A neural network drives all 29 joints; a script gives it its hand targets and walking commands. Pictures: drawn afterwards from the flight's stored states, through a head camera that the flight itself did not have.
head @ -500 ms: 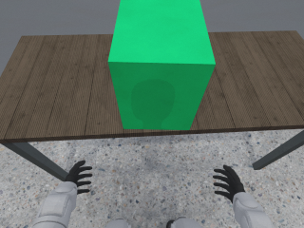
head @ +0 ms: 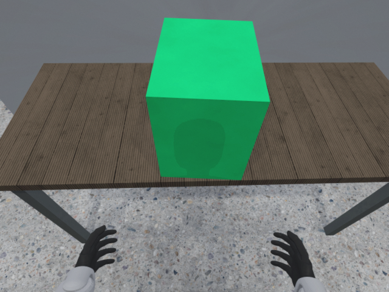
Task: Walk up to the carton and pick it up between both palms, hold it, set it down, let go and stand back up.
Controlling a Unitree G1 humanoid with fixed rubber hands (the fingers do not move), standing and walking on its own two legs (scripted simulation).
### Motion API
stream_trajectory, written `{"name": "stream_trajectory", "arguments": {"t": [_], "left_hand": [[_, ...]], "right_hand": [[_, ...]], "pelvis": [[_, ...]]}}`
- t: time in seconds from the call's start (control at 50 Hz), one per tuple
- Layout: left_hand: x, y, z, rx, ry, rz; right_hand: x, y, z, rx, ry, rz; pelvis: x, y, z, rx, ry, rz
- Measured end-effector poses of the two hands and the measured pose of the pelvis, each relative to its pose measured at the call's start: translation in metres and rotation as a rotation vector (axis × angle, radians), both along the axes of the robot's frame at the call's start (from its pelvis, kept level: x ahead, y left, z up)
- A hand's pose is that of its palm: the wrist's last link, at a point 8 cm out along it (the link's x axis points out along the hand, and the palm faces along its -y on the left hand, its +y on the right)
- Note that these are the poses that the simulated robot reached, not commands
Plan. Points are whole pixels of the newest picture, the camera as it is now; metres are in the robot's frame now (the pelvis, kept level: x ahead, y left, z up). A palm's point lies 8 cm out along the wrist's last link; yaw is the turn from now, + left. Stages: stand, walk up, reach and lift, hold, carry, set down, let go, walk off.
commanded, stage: reach and lift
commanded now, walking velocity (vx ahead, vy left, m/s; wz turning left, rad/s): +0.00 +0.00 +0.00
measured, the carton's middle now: (204, 102) +0.54 +0.01 +0.05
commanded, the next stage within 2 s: none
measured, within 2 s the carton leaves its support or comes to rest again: neither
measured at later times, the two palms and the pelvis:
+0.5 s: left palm (106, 223) +0.25 +0.21 -0.04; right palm (304, 232) +0.24 -0.20 -0.03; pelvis +0.05 +0.02 +0.01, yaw -1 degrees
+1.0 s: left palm (114, 191) +0.30 +0.20 +0.00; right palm (305, 202) +0.30 -0.20 +0.01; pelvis +0.03 +0.02 +0.01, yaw -2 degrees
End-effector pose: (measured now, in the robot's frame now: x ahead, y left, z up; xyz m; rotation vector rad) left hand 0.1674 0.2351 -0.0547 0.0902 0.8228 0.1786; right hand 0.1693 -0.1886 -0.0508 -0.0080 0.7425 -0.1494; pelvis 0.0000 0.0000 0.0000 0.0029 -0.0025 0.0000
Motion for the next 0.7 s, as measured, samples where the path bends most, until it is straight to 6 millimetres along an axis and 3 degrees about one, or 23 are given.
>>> {"name": "stream_trajectory", "arguments": {"t": [0.08, 0.14, 0.38, 0.5, 0.7], "left_hand": [[0.042, -0.004, 0.017, -0.006, -0.078, -0.054], [0.06, -0.008, 0.024, -0.029, -0.093, -0.062], [0.061, -0.019, 0.006, -0.048, -0.148, -0.029], [0.082, -0.022, 0.018, -0.015, -0.263, -0.054], [0.11, -0.024, 0.047, -0.015, -0.374, -0.072]], "right_hand": [[0.023, 0.004, 0.0, 0.005, -0.052, 0.006], [0.033, 0.005, 0.001, -0.002, -0.062, 0.012], [0.055, -0.019, 0.021, -0.075, -0.155, 0.051], [0.075, -0.015, 0.026, -0.04, -0.23, 0.053], [0.089, -0.007, 0.031, -0.018, -0.343, 0.027]], "pelvis": [[0.005, 0.009, 0.001, 0.001, 0.01, -0.01], [0.012, 0.016, 0.003, 0.004, 0.004, -0.016], [0.043, 0.022, 0.006, -0.007, -0.009, -0.024], [0.051, 0.021, 0.006, -0.012, -0.016, -0.022], [0.056, 0.026, 0.007, -0.01, -0.039, -0.028]]}}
